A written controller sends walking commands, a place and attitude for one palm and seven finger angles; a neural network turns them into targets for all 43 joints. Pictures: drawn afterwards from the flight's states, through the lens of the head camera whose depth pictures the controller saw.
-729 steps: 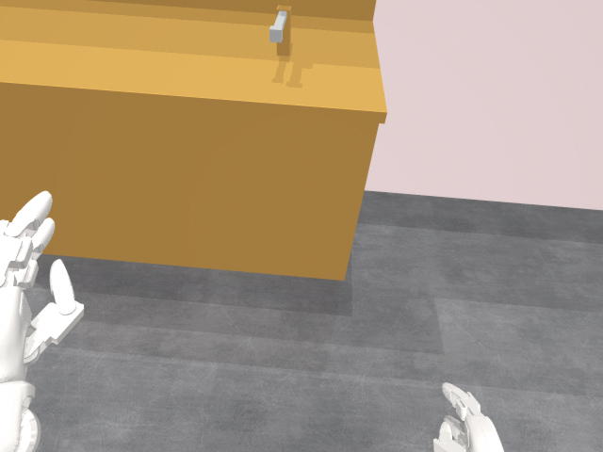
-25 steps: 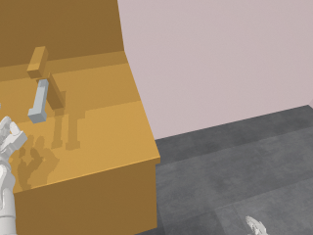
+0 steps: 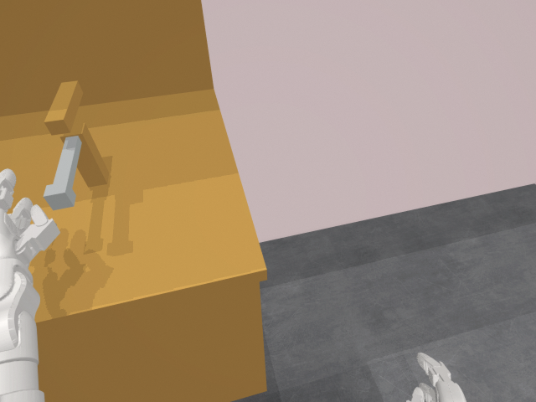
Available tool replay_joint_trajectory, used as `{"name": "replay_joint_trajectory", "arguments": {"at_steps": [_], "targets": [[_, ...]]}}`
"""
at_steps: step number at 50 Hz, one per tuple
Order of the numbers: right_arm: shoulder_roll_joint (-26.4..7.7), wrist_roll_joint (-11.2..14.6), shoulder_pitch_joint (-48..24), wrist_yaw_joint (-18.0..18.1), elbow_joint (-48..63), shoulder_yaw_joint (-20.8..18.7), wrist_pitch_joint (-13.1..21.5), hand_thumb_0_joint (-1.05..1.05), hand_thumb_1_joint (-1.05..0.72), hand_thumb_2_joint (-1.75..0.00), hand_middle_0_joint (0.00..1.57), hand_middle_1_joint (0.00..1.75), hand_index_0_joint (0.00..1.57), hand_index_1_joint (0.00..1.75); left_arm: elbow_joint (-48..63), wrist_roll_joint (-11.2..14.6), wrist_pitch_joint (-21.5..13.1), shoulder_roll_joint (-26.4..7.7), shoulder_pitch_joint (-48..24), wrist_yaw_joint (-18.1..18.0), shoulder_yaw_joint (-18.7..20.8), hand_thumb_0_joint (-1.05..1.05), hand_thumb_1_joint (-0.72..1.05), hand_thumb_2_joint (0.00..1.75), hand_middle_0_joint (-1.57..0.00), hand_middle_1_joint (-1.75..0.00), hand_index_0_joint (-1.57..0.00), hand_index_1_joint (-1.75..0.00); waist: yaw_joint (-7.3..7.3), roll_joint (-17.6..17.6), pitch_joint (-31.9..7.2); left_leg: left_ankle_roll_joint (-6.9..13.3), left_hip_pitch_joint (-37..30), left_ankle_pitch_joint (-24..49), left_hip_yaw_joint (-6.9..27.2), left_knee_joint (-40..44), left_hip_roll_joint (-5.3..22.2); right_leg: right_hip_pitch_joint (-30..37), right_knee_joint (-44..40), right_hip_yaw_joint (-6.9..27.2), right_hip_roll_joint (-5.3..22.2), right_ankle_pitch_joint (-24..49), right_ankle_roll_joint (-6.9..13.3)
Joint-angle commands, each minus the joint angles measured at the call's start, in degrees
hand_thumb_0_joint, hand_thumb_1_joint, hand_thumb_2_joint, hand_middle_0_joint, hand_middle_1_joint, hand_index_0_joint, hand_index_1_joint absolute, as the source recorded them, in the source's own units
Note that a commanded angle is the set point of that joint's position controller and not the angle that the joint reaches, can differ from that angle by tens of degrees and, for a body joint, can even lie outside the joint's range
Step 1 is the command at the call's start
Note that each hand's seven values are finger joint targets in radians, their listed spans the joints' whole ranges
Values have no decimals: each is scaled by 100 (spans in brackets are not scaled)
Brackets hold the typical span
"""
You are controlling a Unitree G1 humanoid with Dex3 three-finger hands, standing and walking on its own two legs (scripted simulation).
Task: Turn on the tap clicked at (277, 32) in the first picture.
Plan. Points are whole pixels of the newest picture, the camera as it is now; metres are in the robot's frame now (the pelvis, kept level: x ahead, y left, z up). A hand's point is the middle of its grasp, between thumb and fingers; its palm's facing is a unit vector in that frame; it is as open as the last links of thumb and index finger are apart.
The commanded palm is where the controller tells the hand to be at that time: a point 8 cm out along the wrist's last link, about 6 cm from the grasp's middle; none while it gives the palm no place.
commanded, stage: push the lever round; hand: left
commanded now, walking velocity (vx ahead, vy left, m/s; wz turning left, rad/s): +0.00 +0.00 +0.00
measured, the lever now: (60, 195) +0.34 +0.34 +0.16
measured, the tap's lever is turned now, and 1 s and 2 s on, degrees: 2 26 43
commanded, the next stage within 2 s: none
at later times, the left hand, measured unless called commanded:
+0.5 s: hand (78, 220) +0.31 +0.30 +0.14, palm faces +0.56 -0.83 -0.06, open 7.8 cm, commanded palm +0.26 +0.33 +0.14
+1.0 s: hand (116, 208) +0.33 +0.25 +0.14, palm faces +0.63 -0.78 -0.04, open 7.8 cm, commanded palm +0.28 +0.29 +0.14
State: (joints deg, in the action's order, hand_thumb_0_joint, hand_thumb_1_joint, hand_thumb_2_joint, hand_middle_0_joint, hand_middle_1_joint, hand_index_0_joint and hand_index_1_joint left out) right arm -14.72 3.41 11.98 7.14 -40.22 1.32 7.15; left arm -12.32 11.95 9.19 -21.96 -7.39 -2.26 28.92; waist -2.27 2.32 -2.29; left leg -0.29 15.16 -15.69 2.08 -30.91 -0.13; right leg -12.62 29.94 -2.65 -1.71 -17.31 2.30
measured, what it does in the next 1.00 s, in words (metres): stands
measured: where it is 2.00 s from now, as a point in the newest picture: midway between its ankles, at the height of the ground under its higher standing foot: outside the picture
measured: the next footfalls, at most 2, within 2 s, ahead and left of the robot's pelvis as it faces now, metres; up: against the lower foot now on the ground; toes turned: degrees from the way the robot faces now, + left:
none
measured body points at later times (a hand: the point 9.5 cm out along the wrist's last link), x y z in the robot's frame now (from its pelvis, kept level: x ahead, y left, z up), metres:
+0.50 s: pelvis +0.00 -0.01 +0.00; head -0.02 -0.03 +0.45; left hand +0.27 +0.34 +0.15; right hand +0.15 -0.26 -0.10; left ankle +0.01 +0.12 -0.73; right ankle -0.01 -0.09 -0.73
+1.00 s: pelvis +0.00 +0.00 +0.00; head -0.02 -0.02 +0.45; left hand +0.29 +0.29 +0.15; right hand +0.18 -0.23 -0.10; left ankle +0.01 +0.12 -0.73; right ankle -0.01 -0.09 -0.73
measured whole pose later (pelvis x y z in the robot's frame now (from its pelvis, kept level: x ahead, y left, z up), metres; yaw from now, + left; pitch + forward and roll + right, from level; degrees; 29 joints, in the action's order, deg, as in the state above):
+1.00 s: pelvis +0.00 +0.00 +0.00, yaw +0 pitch -1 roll +0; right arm -12.9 1.2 7.5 7.0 -42.3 1.6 2.1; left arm -5.8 6.3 14.3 -10.1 -12.6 -21.9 17.2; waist -2.5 2.5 -1.8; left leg -0.5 13.5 -15.1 1.9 -29.8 -0.2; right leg -11.4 29.7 -2.4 -1.6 -17.2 2.4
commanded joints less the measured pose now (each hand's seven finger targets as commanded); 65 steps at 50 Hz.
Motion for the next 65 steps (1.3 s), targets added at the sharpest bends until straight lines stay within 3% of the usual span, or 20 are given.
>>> {"name": "replay_joint_trajectory", "arguments": {"at_steps": [1, 13, 15, 16, 19, 26, 28, 31, 33, 35, 37, 40, 41, 46, 47, 50, 51, 57, 60, 65], "targets": [[-729, -25, -531, 74, 728, -271, 264, 0, -90, -90, 20, 30, 20, 30, 1391, -64, -545, -1789, -1915, -58, 389, 0, 90, 90, -15, -15, -15, -15, 51, 296, -906, 208, -430, 1194, -79, 311, -126, 79, -412, 165, 67, 1471, -107], [-704, -22, -504, 98, 678, -296, 292, 0, -90, -90, 20, 30, 20, 30, 1173, -48, -573, -1559, -2001, -116, 176, 0, 90, 90, -15, -15, -15, -15, 60, 139, -997, 248, -330, 984, -110, 302, -145, 108, -453, 253, 109, 1428, -166], [-717, -37, -491, 86, 681, -311, 294, 0, -90, -90, 20, 30, 20, 30, 1130, -47, -587, -1614, -1870, -161, 264, 0, 90, 90, -15, -15, -15, -15, 19, -22, -1079, 255, -300, 1026, -120, 281, -141, 172, -426, 268, 114, 1539, -183], [-722, -41, -495, 85, 669, -311, 273, 0, -90, -90, 20, 30, 20, 30, 1222, -74, -623, -1738, -1872, -195, 372, 0, 90, 90, -15, -15, -15, -15, -11, 122, -1153, 245, -335, 1087, -135, 276, -137, 245, -412, 274, 113, 1591, -173], [-662, -42, -551, 52, 735, -301, 274, 0, -90, -90, 20, 30, 20, 30, 1383, -68, -638, -1446, -1744, -273, 195, 0, 90, 90, -15, -15, -15, -15, -28, 98, -1170, 242, -356, 1171, -130, 281, -135, 269, -366, 249, 110, 1692, -171], [-626, -67, -756, 45, 722, -274, 244, 0, -90, -90, 20, 30, 20, 30, 1768, -212, -506, -965, -1830, -728, -169, 0, 90, 90, -15, -15, -15, -15, -13, 156, -923, 224, -414, 966, -88, 366, -107, 92, -442, 191, 79, 1241, -138], [-624, -85, -818, 62, 710, -268, 219, 0, -90, -90, 20, 30, 20, 30, 1747, -242, -429, -912, -1886, -863, -194, 0, 90, 90, -15, -15, -15, -15, -6, -46, -904, 237, -354, 868, -73, 391, -113, 106, -471, 202, 94, 1129, -143], [-598, -111, -918, 85, 672, -250, 160, 0, -90, -90, 20, 30, 20, 30, 1912, -345, -338, -820, -2136, -1050, -328, 0, 90, 90, -15, -15, -15, -15, -4, 195, -927, 222, -432, 825, -97, 393, -120, 98, -513, 229, 105, 1036, -126], [-565, -137, -984, 78, 685, -233, 149, 0, -90, -90, 20, 30, 20, 30, 2036, -408, -300, -449, -2191, -1174, -667, 0, 90, 90, -15, -15, -15, -15, 31, 223, -987, 212, -526, 867, -70, 414, -119, 89, -492, 202, 102, 1049, -106], [-579, -166, -1004, 83, 669, -245, 112, 0, -90, -90, 20, 30, 20, 30, 2003, -438, -251, -417, -2112, -1307, -663, 0, 90, 90, -15, -15, -15, -15, 0, 13, -1074, 207, -539, 962, -63, 405, -112, 168, -466, 180, 94, 1158, -104], [-550, -175, -1062, 83, 651, -213, 67, 0, -90, -90, 20, 30, 20, 30, 2057, -489, -200, -195, -2362, -1425, -890, 0, 90, 90, -15, -15, -15, -15, 43, 88, -992, 188, -582, 957, -32, 437, -100, 124, -478, 167, 104, 1120, -94], [-561, -203, -1130, 83, 633, -208, -24, 0, -90, -90, 20, 30, 20, 30, 1877, -526, -69, -274, -2382, -1612, -766, 0, 90, 90, -15, -15, -15, -15, 6, -212, -976, 208, -477, 920, -57, 428, -119, 196, -525, 202, 123, 1132, -120], [-553, -219, -1154, 90, 611, -209, -78, 0, -90, -90, 20, 30, 20, 30, 1909, -585, -38, -358, -2374, -1682, -685, 0, 90, 90, -15, -15, -15, -15, -57, -2, -1021, 187, -503, 948, -58, 454, -112, 256, -520, 195, 117, 1099, -95], [-518, -273, -1192, 39, 629, -222, -221, 0, -90, -90, 20, 30, 20, 30, 2043, -726, 70, -42, -2397, -1982, -930, 0, 90, 90, -15, -15, -15, -15, -62, 11, -1242, 167, -650, 1332, -77, 407, -96, 421, -437, 176, 120, 1498, -75], [-488, -260, -1224, 23, 653, -215, -241, 0, -90, -90, 20, 30, 20, 30, 2005, -712, 110, 188, -2304, -2011, -1110, 0, 90, 90, -15, -15, -15, -15, -44, -5, -1163, 166, -642, 1367, -81, 408, -89, 387, -434, 164, 134, 1538, -81], [-493, -277, -1226, 8, 656, -243, -324, 0, -90, -90, 20, 30, 20, 30, 2094, -718, 150, 90, -2240, -2147, -951, 0, 90, 90, -15, -15, -15, -15, -78, -222, -1271, 183, -634, 1563, -120, 368, -93, 554, -405, 187, 148, 1883, -105], [-501, -285, -1218, 2, 617, -244, -365, 0, -90, -90, 20, 30, 20, 30, 2089, -749, 179, -9, -2190, -2186, -860, 0, 90, 90, -15, -15, -15, -15, -126, -97, -1269, 157, -623, 1591, -111, 390, -86, 605, -400, 184, 137, 1869, -81], [-450, -295, -1351, -42, 628, -248, -438, 0, -90, -90, 20, 30, 20, 30, 2475, -862, 252, 563, -2364, -2447, -1454, 0, 90, 90, -15, -15, -15, -15, -4, -20, -1096, 140, -763, 1653, -73, 408, -52, 484, -411, 141, 140, 1752, -53], [-448, -313, -1422, -43, 588, -249, -465, 0, -90, -90, 20, 30, 20, 30, 2418, -893, 323, 692, -2427, -2604, -1568, 0, 90, 90, -15, -15, -15, -15, 4, -213, -1012, 142, -712, 1509, -47, 420, -67, 440, -456, 137, 142, 1581, -62], [-409, -362, -1528, -44, 504, -257, -527, 0, -90, -90, 20, 30, 20, 30, 2270, -1020, 445, 762, -2738, -2926, -1592, 0, 90, 90, -15, -15, -15, -15, -10, -155, -1100, 133, -727, 1355, -68, 433, -90, 448, -527, 158, 155, 1375, -49]]}}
